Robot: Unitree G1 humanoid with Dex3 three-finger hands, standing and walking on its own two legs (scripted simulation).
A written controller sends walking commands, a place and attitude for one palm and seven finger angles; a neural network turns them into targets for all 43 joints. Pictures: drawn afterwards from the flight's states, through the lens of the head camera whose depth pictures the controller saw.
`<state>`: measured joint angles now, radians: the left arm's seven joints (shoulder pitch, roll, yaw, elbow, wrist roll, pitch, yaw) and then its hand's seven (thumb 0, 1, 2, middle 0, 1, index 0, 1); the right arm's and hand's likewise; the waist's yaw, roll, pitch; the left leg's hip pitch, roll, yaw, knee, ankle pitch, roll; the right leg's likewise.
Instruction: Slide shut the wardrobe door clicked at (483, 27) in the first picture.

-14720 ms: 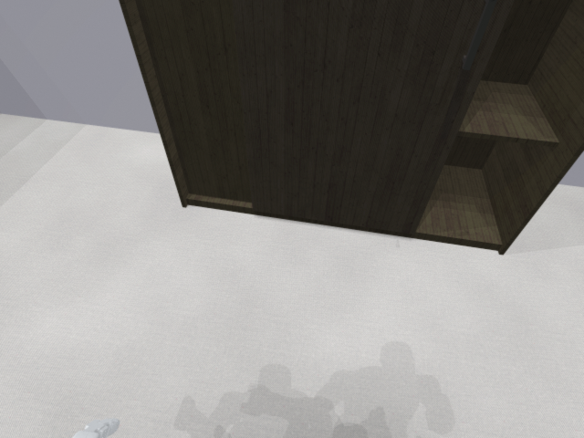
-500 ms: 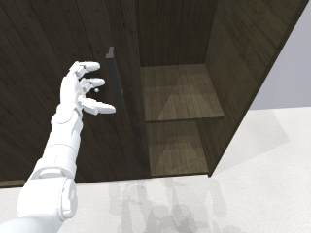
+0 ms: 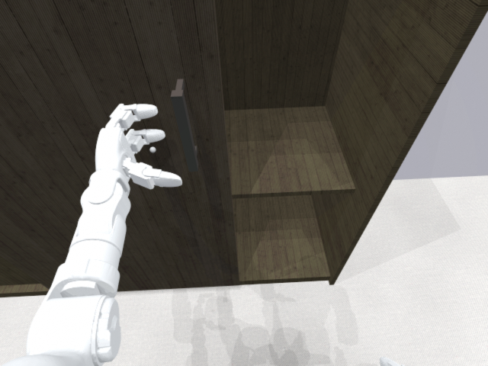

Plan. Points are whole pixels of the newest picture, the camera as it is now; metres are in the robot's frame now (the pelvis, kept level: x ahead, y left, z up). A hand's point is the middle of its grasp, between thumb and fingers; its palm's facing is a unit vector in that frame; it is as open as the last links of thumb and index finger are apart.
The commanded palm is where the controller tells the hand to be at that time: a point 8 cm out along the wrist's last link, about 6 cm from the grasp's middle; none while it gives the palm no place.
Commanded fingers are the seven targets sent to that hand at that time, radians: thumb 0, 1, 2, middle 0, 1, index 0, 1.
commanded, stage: feel for the door with the fingertips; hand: left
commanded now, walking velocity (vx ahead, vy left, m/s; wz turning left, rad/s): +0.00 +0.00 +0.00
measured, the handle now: (187, 128) +0.49 +0.12 +0.13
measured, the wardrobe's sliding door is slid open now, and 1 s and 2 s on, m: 0.38 0.38 0.38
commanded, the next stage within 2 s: slide the fingers in behind the handle in 0.40 s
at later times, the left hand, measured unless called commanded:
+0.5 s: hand (174, 144) +0.44 +0.13 +0.13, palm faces +0.08 -1.00 -0.01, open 13.7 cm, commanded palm +0.42 +0.19 +0.13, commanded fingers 0.00 -0.50 0.30 -0.30 -1.20 -0.30 -1.20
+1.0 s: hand (179, 146) +0.44 +0.12 +0.13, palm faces +0.08 -1.00 +0.01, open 13.9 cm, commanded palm +0.41 +0.17 +0.13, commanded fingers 0.00 -0.50 0.30 -0.30 -1.20 -0.30 -1.20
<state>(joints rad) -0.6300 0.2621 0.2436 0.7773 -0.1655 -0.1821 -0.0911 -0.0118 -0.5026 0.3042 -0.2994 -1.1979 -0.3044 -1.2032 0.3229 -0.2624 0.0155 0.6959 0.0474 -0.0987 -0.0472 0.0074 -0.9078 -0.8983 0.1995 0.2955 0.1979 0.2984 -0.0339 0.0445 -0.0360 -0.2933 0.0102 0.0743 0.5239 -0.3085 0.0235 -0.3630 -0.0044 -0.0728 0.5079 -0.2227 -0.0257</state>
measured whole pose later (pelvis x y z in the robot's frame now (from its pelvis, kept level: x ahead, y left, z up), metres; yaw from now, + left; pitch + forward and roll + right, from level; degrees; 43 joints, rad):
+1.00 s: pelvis -0.01 +0.00 +0.00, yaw +0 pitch +5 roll +0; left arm -0.72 0.21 0.22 0.89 -0.13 -0.22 0.00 -0.01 -0.50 0.30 -0.31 -1.21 -0.31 -1.20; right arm 0.33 -0.25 0.02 0.72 0.03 -0.10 -0.04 0.01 -0.91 -0.90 0.20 0.30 0.20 0.30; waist -0.06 0.04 -0.03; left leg -0.33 0.01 0.08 0.54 -0.30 0.02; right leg -0.40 0.00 -0.07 0.53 -0.22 -0.03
